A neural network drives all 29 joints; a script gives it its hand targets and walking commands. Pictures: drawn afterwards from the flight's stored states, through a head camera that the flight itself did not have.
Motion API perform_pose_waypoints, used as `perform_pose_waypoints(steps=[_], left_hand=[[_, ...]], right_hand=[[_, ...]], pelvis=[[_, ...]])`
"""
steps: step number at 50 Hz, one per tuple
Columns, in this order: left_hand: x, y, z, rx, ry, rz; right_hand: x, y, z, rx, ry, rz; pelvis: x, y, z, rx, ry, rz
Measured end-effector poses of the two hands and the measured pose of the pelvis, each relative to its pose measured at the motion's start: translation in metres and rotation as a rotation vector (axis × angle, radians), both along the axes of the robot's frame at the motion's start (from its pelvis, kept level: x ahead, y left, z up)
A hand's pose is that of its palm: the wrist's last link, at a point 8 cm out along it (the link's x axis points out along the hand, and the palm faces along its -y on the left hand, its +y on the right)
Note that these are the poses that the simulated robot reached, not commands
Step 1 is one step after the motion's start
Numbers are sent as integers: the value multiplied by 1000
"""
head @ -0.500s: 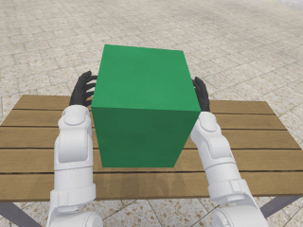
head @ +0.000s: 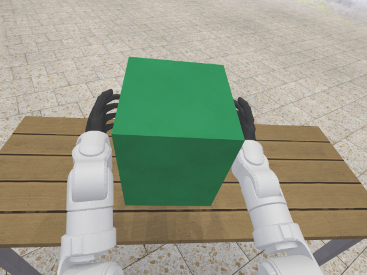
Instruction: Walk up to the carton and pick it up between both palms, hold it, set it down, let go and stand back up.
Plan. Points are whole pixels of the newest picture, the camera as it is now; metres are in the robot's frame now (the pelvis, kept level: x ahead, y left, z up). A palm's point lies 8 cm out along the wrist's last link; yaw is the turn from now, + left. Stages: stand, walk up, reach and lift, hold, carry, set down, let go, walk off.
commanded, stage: hold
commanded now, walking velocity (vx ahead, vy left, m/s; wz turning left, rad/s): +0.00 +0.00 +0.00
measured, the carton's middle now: (172, 137) +0.39 -0.01 +0.13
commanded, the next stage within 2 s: none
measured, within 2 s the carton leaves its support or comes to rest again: neither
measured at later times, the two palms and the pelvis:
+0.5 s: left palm (100, 128) +0.36 +0.13 +0.18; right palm (245, 133) +0.35 -0.16 +0.17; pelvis +0.00 -0.01 +0.00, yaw +0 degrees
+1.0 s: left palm (100, 128) +0.35 +0.13 +0.18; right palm (246, 136) +0.35 -0.16 +0.17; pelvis +0.00 +0.00 +0.00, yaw -1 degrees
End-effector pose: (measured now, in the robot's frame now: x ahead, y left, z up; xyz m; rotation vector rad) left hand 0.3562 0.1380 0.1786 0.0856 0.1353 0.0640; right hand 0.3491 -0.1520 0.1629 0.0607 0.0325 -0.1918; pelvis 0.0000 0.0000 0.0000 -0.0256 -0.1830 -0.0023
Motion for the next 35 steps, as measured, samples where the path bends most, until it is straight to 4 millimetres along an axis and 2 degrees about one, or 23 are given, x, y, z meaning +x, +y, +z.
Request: perform_pose_waypoints(steps=[8, 18, 27, 35], left_hand=[[1, -4, -5, -6, 43, 1], [6, -4, -8, -2, 51, 3], [2, -5, 4, -12, -8, 8], [0, -2, -7, -4, 49, 10]], right_hand=[[-1, -4, -10, -22, 45, -3], [5, -4, -9, -20, 52, 1], [3, -5, 6, -4, -8, 3], [2, -2, -8, -15, 50, 10]], pelvis=[[0, 0, 0, 3, -12, -6], [-3, -3, 0, 6, -11, -4], [1, -6, 0, 1, -10, 4], [-1, -5, 0, 4, -19, 5]])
